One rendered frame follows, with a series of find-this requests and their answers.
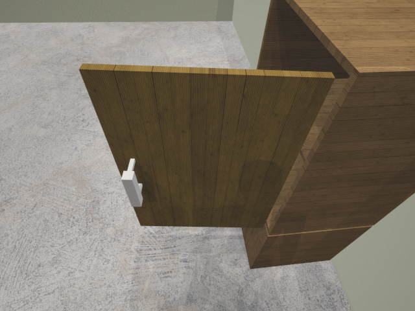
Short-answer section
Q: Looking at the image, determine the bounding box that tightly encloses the handle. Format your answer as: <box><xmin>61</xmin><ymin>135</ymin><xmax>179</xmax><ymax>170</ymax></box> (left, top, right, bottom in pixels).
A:
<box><xmin>121</xmin><ymin>159</ymin><xmax>143</xmax><ymax>207</ymax></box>

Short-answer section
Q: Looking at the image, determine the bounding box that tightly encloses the cupboard door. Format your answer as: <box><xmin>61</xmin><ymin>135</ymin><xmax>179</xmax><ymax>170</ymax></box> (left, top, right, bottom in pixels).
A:
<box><xmin>79</xmin><ymin>63</ymin><xmax>335</xmax><ymax>228</ymax></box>

